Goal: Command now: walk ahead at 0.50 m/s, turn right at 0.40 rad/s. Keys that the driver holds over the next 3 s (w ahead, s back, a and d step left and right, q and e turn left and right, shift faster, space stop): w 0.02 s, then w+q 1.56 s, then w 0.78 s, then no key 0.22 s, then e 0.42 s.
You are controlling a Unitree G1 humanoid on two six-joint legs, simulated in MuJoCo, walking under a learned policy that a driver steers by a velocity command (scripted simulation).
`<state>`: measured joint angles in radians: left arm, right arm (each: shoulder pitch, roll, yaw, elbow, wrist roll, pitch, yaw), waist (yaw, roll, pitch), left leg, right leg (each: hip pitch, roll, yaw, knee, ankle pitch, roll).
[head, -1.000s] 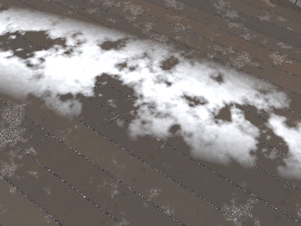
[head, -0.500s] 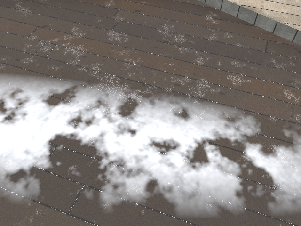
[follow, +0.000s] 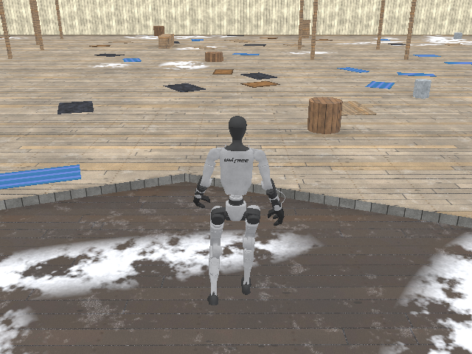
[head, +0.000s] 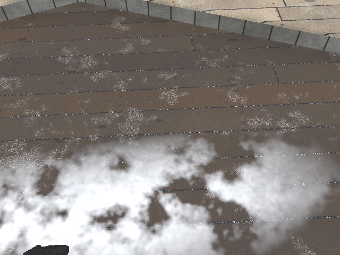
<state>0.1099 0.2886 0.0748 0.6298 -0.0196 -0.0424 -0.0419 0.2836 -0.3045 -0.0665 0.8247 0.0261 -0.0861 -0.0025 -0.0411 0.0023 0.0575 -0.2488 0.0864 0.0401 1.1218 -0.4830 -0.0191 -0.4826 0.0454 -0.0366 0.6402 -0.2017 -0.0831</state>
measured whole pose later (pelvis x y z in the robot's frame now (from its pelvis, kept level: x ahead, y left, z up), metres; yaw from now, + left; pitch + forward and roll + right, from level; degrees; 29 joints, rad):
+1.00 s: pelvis +0.57 +0.08 +0.01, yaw +26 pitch +3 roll -1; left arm 0.07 0.27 0.04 0.66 0.01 -0.13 -0.01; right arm 0.37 -0.31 -0.07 0.71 0.02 -0.02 -0.01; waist -0.06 0.03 -0.01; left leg -0.18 -0.10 -0.24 0.72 -0.50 0.05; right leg -0.45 0.04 0.04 0.52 -0.11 0.00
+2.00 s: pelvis +0.98 +0.44 +0.01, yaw +53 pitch +2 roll +1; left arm 0.06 0.27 0.03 0.70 0.00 -0.10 -0.05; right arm 0.40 -0.30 -0.06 0.77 0.01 -0.04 0.00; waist -0.08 -0.03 0.00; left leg 0.02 -0.07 -0.10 0.37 -0.43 0.05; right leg -0.50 -0.02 0.00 0.48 -0.01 -0.04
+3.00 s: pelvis +1.19 +0.73 +0.01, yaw +43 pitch +1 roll +2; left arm 0.21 0.30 0.07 0.76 -0.01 0.06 0.01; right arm 0.08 -0.29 -0.07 0.82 0.00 0.02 -0.03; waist 0.02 0.01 0.03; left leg -0.33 0.07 0.18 0.55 -0.26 -0.01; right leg -0.30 -0.04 -0.03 0.59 -0.30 -0.03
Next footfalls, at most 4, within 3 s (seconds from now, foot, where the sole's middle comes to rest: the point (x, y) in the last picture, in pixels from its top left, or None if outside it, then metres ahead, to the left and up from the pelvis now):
0.50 left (135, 254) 0.44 0.15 -0.76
0.96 right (166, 179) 0.74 0.03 -0.76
1.48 left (77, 167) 0.82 0.42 -0.76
2.02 right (67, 107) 1.17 0.51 -0.76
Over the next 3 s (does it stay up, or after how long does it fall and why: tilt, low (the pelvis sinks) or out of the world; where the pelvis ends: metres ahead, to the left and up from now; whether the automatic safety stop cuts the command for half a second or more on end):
stays up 1.19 0.73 0.01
